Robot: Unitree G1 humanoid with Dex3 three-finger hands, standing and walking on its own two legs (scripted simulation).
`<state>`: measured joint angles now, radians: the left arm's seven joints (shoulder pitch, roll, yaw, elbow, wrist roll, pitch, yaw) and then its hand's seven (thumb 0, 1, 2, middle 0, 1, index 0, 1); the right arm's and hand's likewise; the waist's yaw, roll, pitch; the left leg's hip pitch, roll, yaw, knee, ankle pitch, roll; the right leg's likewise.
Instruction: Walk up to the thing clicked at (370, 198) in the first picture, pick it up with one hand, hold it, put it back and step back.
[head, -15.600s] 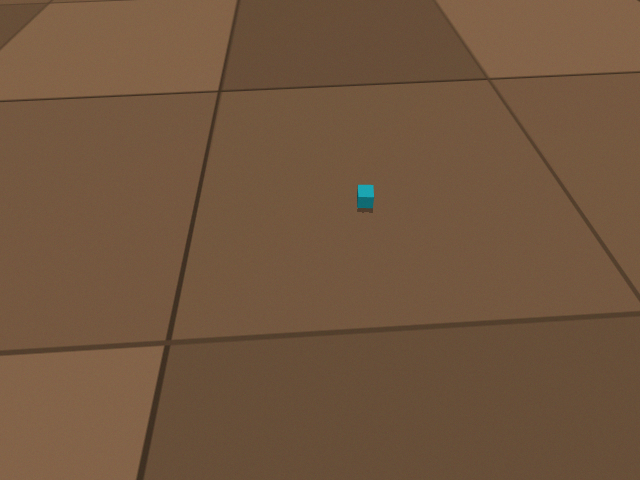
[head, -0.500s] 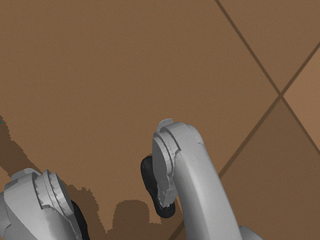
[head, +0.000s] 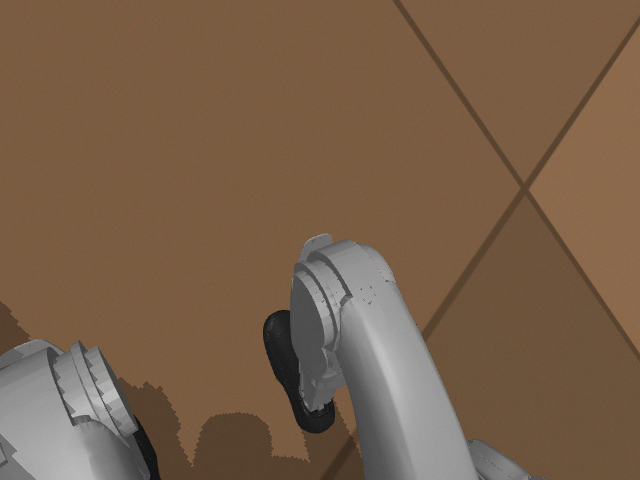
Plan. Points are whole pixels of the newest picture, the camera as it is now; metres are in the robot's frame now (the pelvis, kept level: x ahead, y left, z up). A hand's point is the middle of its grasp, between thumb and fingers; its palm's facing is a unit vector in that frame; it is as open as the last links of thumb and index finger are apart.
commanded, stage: close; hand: left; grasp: from above
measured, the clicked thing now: out of the picture +0.46 +0.31 -0.27
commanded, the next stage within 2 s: settle in 1.34 s
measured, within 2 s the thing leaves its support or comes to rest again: leaves its support in 1.82 s
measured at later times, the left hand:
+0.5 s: hand out of the picture +0.45 +0.31 -0.24, palm faces -0.40 -0.23 -0.89, open 12.3 cm
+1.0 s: hand out of the picture +0.44 +0.31 -0.24, palm faces -0.39 -0.22 -0.89, open 11.3 cm
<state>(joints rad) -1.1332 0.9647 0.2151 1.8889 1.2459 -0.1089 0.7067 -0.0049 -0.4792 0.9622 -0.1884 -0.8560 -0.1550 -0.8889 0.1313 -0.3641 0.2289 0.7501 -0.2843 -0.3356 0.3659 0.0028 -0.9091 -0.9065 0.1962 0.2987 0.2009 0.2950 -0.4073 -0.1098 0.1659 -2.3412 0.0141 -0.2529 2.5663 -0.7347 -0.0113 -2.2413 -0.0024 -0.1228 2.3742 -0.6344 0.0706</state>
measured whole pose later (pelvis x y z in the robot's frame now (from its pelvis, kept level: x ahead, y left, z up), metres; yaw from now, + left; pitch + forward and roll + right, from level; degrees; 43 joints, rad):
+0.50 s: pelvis +0.00 +0.00 +0.00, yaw -1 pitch +27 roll -14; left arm -1.14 1.00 0.21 1.88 1.19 -0.10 0.68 0.00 -0.23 0.71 -0.39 -0.70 -0.39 -0.71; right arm 0.12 -0.37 0.28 0.71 -0.27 -0.36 0.37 0.00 -0.91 -0.91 0.20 0.30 0.20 0.30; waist -0.42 -0.12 0.22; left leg -2.32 0.02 -0.27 2.56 -0.73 -0.01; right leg -2.22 0.00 -0.13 2.36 -0.62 0.08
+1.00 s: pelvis -0.01 +0.00 +0.01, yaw -1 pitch +28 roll -14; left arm -1.12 0.99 0.18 1.85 1.18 -0.10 0.69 -0.01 -0.09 0.55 -0.54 -0.53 -0.56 -0.54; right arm 0.14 -0.38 0.26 0.70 -0.26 -0.34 0.35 0.00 -0.90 -0.90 0.20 0.30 0.20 0.29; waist -0.42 -0.11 0.19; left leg -2.32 0.02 -0.26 2.53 -0.72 -0.01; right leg -2.21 0.00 -0.13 2.33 -0.61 0.07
